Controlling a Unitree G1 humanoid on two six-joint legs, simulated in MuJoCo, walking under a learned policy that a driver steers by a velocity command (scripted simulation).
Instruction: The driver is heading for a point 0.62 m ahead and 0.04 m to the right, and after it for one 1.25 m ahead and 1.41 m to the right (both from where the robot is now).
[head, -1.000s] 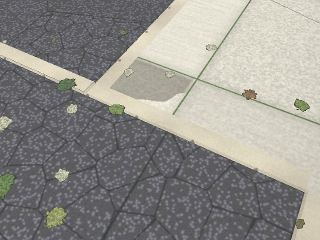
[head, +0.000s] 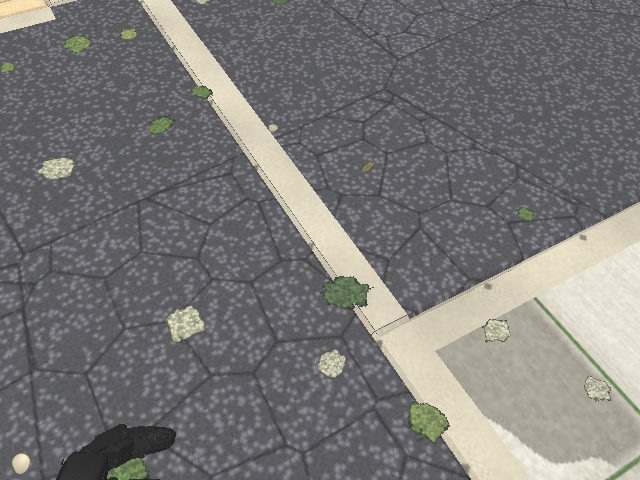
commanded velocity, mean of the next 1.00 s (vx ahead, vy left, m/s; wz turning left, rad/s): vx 0.50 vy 0.00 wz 0.05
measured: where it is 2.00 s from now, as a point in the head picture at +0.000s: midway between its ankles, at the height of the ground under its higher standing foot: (310, 243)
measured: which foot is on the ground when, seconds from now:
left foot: down 0.00-0.04, up 0.06-0.50, down 0.52-1.00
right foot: up 0.00-0.02, down 0.04-0.54, up 0.56-1.00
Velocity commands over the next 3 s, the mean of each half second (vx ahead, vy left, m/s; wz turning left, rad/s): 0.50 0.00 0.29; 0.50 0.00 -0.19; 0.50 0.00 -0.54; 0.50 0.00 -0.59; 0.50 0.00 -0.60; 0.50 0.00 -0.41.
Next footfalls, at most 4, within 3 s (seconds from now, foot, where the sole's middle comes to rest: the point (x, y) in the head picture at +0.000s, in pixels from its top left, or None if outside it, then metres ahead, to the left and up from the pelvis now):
0.04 right None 0.19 -0.12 -0.77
0.52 left None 0.39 0.13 -0.77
1.06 right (304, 365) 0.70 -0.03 -0.77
1.58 left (253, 247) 1.04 0.07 -0.77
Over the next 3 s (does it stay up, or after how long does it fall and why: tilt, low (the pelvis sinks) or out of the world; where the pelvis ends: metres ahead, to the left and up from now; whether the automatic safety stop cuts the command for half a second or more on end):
stays up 1.38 -0.48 0.02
